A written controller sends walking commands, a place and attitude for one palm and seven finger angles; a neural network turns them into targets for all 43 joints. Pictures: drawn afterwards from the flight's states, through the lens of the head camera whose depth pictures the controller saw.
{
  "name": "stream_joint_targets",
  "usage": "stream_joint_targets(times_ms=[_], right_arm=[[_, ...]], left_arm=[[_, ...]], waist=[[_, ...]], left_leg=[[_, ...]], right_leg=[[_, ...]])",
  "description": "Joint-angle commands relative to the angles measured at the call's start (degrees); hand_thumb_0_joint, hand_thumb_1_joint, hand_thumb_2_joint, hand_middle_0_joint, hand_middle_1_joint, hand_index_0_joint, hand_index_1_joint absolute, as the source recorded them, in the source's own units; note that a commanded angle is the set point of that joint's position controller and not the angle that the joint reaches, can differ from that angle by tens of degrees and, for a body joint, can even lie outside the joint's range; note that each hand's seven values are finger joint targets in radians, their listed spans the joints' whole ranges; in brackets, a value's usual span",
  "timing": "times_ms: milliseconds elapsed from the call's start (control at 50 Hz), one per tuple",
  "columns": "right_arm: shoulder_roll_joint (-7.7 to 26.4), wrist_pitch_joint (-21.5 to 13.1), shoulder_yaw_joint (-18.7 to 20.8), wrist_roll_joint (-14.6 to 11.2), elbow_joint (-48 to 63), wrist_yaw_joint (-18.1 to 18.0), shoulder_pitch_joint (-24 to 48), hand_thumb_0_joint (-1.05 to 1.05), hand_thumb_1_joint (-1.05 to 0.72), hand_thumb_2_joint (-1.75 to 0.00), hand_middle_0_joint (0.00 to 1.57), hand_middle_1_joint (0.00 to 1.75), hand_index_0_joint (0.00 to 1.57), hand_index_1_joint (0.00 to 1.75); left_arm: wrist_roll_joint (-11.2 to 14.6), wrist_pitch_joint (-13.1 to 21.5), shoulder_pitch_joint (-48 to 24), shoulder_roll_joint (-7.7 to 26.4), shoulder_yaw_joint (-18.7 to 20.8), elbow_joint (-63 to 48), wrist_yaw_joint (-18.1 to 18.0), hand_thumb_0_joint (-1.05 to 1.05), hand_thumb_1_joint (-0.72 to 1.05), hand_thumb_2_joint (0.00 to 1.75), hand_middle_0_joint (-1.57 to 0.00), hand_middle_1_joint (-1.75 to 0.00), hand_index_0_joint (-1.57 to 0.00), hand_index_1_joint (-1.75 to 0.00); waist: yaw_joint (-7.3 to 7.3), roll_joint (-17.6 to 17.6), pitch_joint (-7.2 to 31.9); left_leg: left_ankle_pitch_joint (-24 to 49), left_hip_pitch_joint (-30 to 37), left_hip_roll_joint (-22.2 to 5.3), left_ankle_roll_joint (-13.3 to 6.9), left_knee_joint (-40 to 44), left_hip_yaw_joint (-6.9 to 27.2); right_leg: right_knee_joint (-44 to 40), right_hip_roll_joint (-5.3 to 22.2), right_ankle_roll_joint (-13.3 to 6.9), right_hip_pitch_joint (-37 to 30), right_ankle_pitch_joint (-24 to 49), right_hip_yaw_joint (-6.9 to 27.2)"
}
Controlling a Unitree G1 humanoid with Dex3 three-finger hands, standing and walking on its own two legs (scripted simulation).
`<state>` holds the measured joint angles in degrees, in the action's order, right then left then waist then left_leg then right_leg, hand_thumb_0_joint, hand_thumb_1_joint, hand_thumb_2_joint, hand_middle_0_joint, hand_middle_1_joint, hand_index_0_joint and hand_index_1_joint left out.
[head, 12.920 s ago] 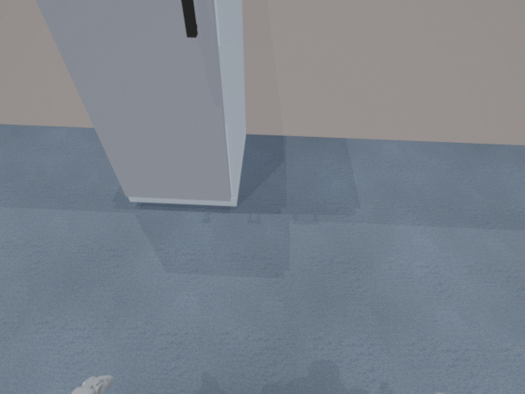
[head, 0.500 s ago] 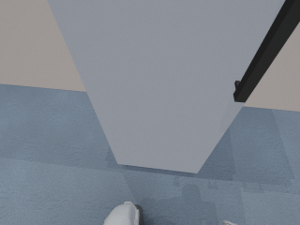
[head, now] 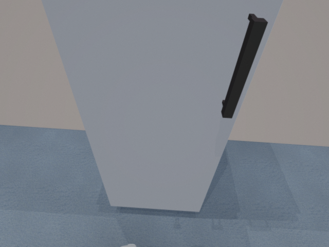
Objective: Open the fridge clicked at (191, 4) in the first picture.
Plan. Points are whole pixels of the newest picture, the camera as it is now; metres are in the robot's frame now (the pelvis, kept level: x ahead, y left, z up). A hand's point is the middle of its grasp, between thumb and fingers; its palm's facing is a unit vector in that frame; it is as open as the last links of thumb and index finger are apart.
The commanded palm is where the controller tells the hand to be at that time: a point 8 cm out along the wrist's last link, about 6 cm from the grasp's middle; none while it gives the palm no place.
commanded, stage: come to a stop and stand still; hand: right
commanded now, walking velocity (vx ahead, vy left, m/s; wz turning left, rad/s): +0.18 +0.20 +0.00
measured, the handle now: (237, 71) +0.46 -0.14 +0.24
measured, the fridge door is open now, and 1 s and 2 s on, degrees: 0 0 0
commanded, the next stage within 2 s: look again from close up in 0.94 s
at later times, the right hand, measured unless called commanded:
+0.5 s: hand out of the picture -0.01 -0.16 -0.16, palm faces +0.02 +0.98 -0.18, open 7.3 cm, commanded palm none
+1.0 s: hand out of the picture +0.01 -0.19 -0.15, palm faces +0.02 +0.98 -0.22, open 7.3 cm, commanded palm none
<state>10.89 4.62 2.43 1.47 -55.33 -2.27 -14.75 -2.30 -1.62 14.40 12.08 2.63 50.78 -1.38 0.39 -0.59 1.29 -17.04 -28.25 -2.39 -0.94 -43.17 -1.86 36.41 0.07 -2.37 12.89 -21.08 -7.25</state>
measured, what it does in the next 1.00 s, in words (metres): steps on the spot: left foot, then right foot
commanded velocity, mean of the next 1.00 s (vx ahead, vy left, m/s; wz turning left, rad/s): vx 0.02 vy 0.03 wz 0.00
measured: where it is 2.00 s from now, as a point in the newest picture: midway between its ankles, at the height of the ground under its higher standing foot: outside the picture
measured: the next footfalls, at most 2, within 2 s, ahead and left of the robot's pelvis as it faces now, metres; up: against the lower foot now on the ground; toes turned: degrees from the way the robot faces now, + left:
left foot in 0.20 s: +0.04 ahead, +0.06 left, +0.00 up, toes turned +3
right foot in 0.48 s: +0.02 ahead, -0.13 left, +0.00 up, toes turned -1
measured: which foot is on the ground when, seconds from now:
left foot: up 0.00-0.18, down 0.20-1.00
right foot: down 0.00-0.24, up 0.26-0.46, down 0.48-1.00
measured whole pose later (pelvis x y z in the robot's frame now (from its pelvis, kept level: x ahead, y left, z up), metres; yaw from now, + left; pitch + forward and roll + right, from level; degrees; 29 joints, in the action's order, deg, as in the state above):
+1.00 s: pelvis -0.01 -0.01 +0.02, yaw +1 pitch -1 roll -1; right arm 8.6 -0.9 0.1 0.5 -60.8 -1.7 -17.0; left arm -0.9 1.4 19.0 8.2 -1.3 63.2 -2.1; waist 0.1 -1.2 -0.6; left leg -11.4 -11.0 2.4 -3.9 -23.1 -3.1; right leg 22.1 -0.5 -0.3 7.9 -13.3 -1.7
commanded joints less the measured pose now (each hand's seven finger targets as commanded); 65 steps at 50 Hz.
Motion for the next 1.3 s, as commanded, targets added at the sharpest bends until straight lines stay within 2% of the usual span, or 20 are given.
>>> stream_joint_targets(times_ms=[0,40,80,100,140,160,180,200,220,240,300,360,400,440,460,480,520,660,820,1280], right_arm=[[3.81,-1.41,1.04,0.52,4.75,1.61,-1.15,0.0,-0.9,-0.9,0.2,0.3,0.2,0.3],[3.88,-2.06,1.06,0.77,5.74,1.97,-2.26,0.0,-0.9,-0.9,0.2,0.3,0.2,0.3],[3.87,-2.47,1.06,0.9,6.5,2.37,-2.58,0.0,-0.9,-0.9,0.2,0.3,0.2,0.3],[3.89,-2.61,1.14,0.91,6.54,2.5,-4.1,0.0,-0.9,-0.9,0.2,0.3,0.2,0.3],[3.37,-3.23,1.06,0.99,5.6,2.55,-7.95,0.0,-0.9,-0.9,0.2,0.3,0.2,0.3],[3.49,-3.71,1.02,1.08,5.29,2.46,-8.89,0.0,-0.9,-0.9,0.2,0.3,0.2,0.3],[4.6,-4.29,1.0,1.0,5.26,2.28,-9.58,0.0,-0.9,-0.9,0.2,0.3,0.2,0.3],[6.03,-4.76,0.92,1.01,5.25,1.9,-9.81,0.0,-0.9,-0.9,0.2,0.3,0.2,0.3],[7.06,-5.44,0.78,0.49,4.79,1.56,-8.74,0.0,-0.9,-0.9,0.2,0.3,0.2,0.3],[6.78,-6.02,1.04,0.2,4.6,1.07,-8.0,0.0,-0.9,-0.9,0.2,0.3,0.2,0.3],[6.7,-6.43,1.15,0.19,3.99,0.42,-6.24,0.0,-0.9,-0.9,0.2,0.3,0.2,0.3],[7.41,-6.45,1.03,-0.03,2.53,0.55,-5.4,0.0,-0.9,-0.9,0.2,0.3,0.2,0.3],[6.65,-6.14,0.67,-0.39,1.19,0.77,-4.84,0.0,-0.9,-0.9,0.2,0.3,0.2,0.3],[4.26,-6.11,-0.06,-0.73,0.18,0.87,-4.9,0.0,-0.9,-0.9,0.2,0.3,0.2,0.3],[3.61,-6.24,-0.22,-0.65,0.05,0.93,-5.62,0.0,-0.9,-0.9,0.2,0.3,0.2,0.3],[2.92,-6.42,-0.28,-0.8,-0.63,0.89,-5.92,0.0,-0.9,-0.9,0.2,0.3,0.2,0.3],[4.04,-6.02,-0.51,-0.85,-1.74,0.84,-5.05,0.0,-0.9,-0.9,0.2,0.3,0.2,0.3],[3.77,-6.31,-1.08,-0.97,-2.73,0.57,-4.57,0.0,-0.9,-0.9,0.2,0.3,0.2,0.3],[3.57,-6.48,-1.29,-1.25,-2.93,0.28,-4.35,0.0,-0.9,-0.9,0.2,0.3,0.2,0.3],[4.28,-6.68,-1.75,-0.96,-4.56,0.09,-5.08,0.0,-0.9,-0.9,0.2,0.3,0.2,0.3]], left_arm=[[-0.2,1.04,-1.95,9.1,1.49,-5.69,-0.17,0.0,0.9,0.9,-0.2,-0.3,-0.2,-0.3],[-0.38,1.38,-0.14,10.39,1.8,-5.34,-0.05,0.0,0.9,0.9,-0.2,-0.3,-0.2,-0.3],[-0.47,1.68,0.97,10.54,1.9,-4.95,-0.32,0.0,0.9,0.9,-0.2,-0.3,-0.2,-0.3],[-0.46,1.73,1.26,10.75,1.98,-4.71,-0.5,0.0,0.9,0.9,-0.2,-0.3,-0.2,-0.3],[-0.13,1.7,1.57,10.45,1.76,-4.23,-0.62,0.0,0.9,0.9,-0.2,-0.3,-0.2,-0.3],[0.16,1.79,1.86,9.22,1.45,-4.07,-0.68,0.0,0.9,0.9,-0.2,-0.3,-0.2,-0.3],[0.6,2.0,2.47,7.6,0.85,-4.13,-0.71,0.0,0.9,0.9,-0.2,-0.3,-0.2,-0.3],[1.31,2.36,2.72,5.42,0.14,-4.15,-0.66,0.0,0.9,0.9,-0.2,-0.3,-0.2,-0.3],[1.44,2.27,3.66,3.86,-0.51,-3.41,-0.44,0.0,0.9,0.9,-0.2,-0.3,-0.2,-0.3],[1.29,2.01,2.72,4.16,-0.57,-2.58,-0.21,0.0,0.9,0.9,-0.2,-0.3,-0.2,-0.3],[1.58,1.96,3.02,3.07,-0.54,-0.53,0.13,0.0,0.9,0.9,-0.2,-0.3,-0.2,-0.3],[1.78,2.37,5.13,0.31,-1.22,2.14,0.18,0.0,0.9,0.9,-0.2,-0.3,-0.2,-0.3],[1.81,2.74,6.91,-0.32,-1.55,4.17,-0.11,0.0,0.9,0.9,-0.2,-0.3,-0.2,-0.3],[1.51,3.38,7.85,0.91,-1.58,5.4,-0.52,0.0,0.9,0.9,-0.2,-0.3,-0.2,-0.3],[1.51,3.61,7.3,1.71,-1.37,5.36,-0.68,0.0,0.9,0.9,-0.2,-0.3,-0.2,-0.3],[1.36,3.55,6.76,2.38,-1.51,5.52,-0.96,0.0,0.9,0.9,-0.2,-0.3,-0.2,-0.3],[1.41,3.54,5.73,1.53,-2.02,6.54,-0.9,0.0,0.9,0.9,-0.2,-0.3,-0.2,-0.3],[1.59,3.56,8.44,1.03,-2.47,8.7,-0.98,0.0,0.9,0.9,-0.2,-0.3,-0.2,-0.3],[1.6,3.98,8.32,1.34,-2.69,9.95,-1.0,0.0,0.9,0.9,-0.2,-0.3,-0.2,-0.3],[1.76,3.98,6.24,2.66,-2.7,10.98,-1.08,0.0,0.9,0.9,-0.2,-0.3,-0.2,-0.3]], waist=[[0.83,-0.56,-12.17],[0.49,1.79,-13.94],[-0.4,-1.14,-13.1],[-0.06,-1.68,-12.17],[0.7,0.74,-8.66],[0.74,1.87,-6.93],[0.48,5.71,-4.86],[-0.16,11.51,-3.32],[-1.09,15.34,-0.51],[-0.25,16.01,-1.62],[-1.25,4.11,-0.48],[-1.45,1.71,0.05],[-1.84,3.02,-1.98],[-1.34,-1.36,-3.72],[-0.51,-2.03,-4.27],[-0.1,-2.04,-4.02],[0.07,-5.97,-5.55],[-0.28,1.85,-6.47],[-0.17,0.83,-3.62],[-0.44,0.86,-5.17]], left_leg=[[-0.66,1.16,2.49,0.3,-12.43,2.39],[-3.86,0.09,2.25,-0.08,-8.34,0.94],[-6.2,1.4,1.88,-0.58,-2.32,0.29],[-6.42,3.24,1.84,-0.92,0.59,0.69],[-2.87,9.18,2.75,-1.59,9.67,0.84],[-0.51,11.68,2.63,-2.21,15.27,2.81],[-2.14,13.52,-0.31,-3.84,20.28,9.41],[-1.85,15.17,-5.77,-6.64,24.14,17.85],[-6.79,15.34,-10.36,-10.14,28.41,24.29],[-5.97,15.32,-11.47,-12.84,30.91,26.08],[4.69,17.57,-11.49,-14.47,28.88,21.9],[7.76,17.73,-8.39,-11.54,26.54,15.11],[0.61,13.37,-5.98,-7.77,26.27,12.89],[-2.11,10.85,-2.89,-4.56,24.36,10.39],[0.65,12.51,-1.51,-3.29,24.13,8.77],[3.36,15.23,-1.35,-2.62,24.51,9.12],[3.05,17.26,-2.44,-2.99,24.76,9.35],[5.15,19.21,-3.09,-2.79,26.44,8.52],[10.78,21.43,-3.35,-2.63,24.22,7.66],[10.17,19.45,-3.74,-2.57,24.8,8.14]], right_leg=[[-24.48,15.36,-5.18,16.12,-10.25,15.14],[-25.23,16.95,-6.74,13.72,-13.63,17.77],[-24.39,17.57,-7.4,10.66,-12.61,18.59],[-23.59,18.03,-7.57,10.2,-13.08,19.26],[-19.74,16.44,-6.49,9.39,-12.35,17.91],[-16.54,13.69,-5.16,8.71,-8.83,15.78],[-11.65,9.87,-3.42,8.85,-6.95,12.64],[-4.54,4.45,-1.56,10.36,-4.06,6.55],[1.77,0.59,-0.02,9.43,-5.09,3.09],[7.76,0.26,0.27,11.24,-7.72,5.34],[9.86,0.97,1.05,11.22,-6.54,6.57],[-3.71,0.23,1.84,3.87,-1.23,4.2],[-11.92,-0.08,1.81,-2.0,4.96,4.77],[-16.39,3.64,0.52,-3.7,7.67,9.72],[-16.34,5.94,-0.18,-1.42,9.35,11.85],[-15.57,6.42,-0.37,0.69,10.01,11.75],[-16.63,5.57,0.65,3.33,8.87,11.11],[-17.54,5.15,1.01,2.61,9.88,10.22],[-18.41,5.35,0.97,1.03,13.02,10.74],[-18.87,5.4,0.82,-0.81,12.83,10.59]])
